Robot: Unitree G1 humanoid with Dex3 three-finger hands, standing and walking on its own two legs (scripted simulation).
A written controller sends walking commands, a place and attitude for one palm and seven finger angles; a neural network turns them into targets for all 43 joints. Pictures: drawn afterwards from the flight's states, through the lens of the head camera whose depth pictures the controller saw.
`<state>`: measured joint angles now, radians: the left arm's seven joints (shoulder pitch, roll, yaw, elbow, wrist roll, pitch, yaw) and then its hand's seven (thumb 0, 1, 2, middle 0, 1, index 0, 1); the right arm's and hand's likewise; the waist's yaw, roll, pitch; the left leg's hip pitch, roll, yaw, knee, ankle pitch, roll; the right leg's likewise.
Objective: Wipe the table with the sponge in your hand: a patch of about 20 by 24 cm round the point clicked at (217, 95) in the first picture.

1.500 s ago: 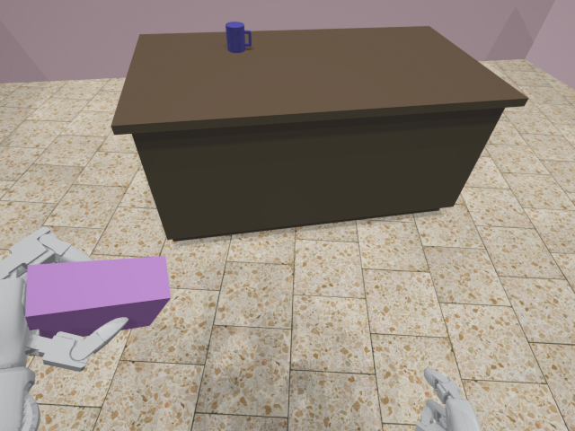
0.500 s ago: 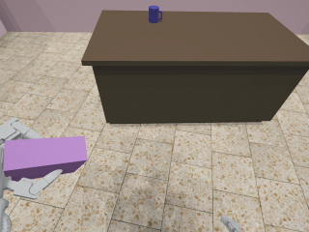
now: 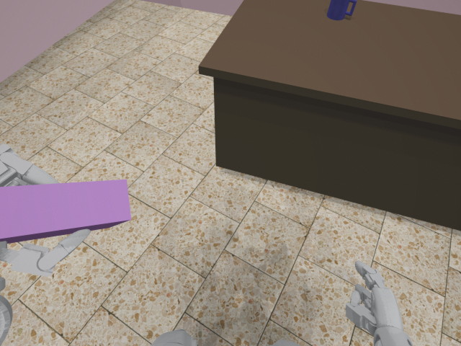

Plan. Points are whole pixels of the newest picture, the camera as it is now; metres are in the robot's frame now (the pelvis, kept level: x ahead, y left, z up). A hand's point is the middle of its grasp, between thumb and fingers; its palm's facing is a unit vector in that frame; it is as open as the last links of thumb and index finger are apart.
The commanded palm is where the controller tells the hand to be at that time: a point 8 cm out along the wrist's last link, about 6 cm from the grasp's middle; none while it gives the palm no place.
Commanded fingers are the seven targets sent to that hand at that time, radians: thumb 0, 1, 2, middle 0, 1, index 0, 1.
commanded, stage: walk to a spot facing it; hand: left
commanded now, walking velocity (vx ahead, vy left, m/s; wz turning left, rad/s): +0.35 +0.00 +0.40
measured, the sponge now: (81, 210) +0.24 +0.20 +0.17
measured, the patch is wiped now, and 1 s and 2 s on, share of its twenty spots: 0.00 0.00 0.00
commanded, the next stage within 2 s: none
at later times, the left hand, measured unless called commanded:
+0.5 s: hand (89, 177) +0.27 +0.19 +0.20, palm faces +0.58 -0.66 -0.48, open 9.2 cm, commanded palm +0.20 +0.23 +0.20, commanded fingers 0.00 0.10 1.30 -1.20 -1.60 -1.20 -1.60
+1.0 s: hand (76, 223) +0.21 +0.18 +0.20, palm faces +0.76 -0.43 -0.48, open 9.2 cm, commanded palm +0.15 +0.19 +0.20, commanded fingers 0.00 0.10 1.30 -1.20 -1.60 -1.20 -1.60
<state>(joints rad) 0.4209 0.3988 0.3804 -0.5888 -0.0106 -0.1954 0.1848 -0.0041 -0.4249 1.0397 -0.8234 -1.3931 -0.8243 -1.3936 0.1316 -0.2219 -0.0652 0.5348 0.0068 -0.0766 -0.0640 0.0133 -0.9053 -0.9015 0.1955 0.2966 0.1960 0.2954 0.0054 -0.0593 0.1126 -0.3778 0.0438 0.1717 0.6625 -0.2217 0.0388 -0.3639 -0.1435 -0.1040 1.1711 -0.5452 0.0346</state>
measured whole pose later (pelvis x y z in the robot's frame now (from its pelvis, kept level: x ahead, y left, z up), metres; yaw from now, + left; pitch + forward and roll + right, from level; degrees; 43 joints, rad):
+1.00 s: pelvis +0.17 -0.13 +0.01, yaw +32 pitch -1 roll -1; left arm 0.49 0.39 0.38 -0.57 -0.04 -0.15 0.13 0.00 -0.43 1.04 -0.83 -1.39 -0.83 -1.39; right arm 0.21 -0.15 0.03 0.60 0.01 -0.09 -0.03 0.01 -0.90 -0.90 0.20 0.30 0.20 0.30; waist 0.04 0.08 0.07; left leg -0.45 0.06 -0.08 0.71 -0.30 -0.04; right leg -0.28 -0.02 -0.12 0.60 -0.28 0.03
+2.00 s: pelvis +0.17 -0.18 +0.03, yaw +64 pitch +0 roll +3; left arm 0.50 0.37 0.34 -0.49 -0.02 -0.18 0.15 0.00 -0.43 1.04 -0.83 -1.39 -0.83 -1.39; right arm 0.24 -0.28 -0.06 0.62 -0.01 -0.06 -0.08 0.02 -0.90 -0.90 0.20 0.30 0.20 0.30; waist 0.01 -0.01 0.04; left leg -0.48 0.08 0.13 0.82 -0.31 -0.02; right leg -0.14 -0.13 -0.24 0.45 -0.29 -0.01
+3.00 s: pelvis +0.28 +0.00 +0.00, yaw +81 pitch -2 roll +1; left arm 0.40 0.43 0.41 -0.58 -0.02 -0.21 0.17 0.00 -0.44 1.04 -0.83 -1.38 -0.83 -1.38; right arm 0.14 -0.17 -0.03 0.58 0.01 -0.05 -0.05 0.01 -0.91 -0.90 0.19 0.30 0.19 0.30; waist -0.02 -0.07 0.11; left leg -0.39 0.04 0.16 0.67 -0.25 0.04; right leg -0.44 -0.11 -0.09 1.24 -0.54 0.04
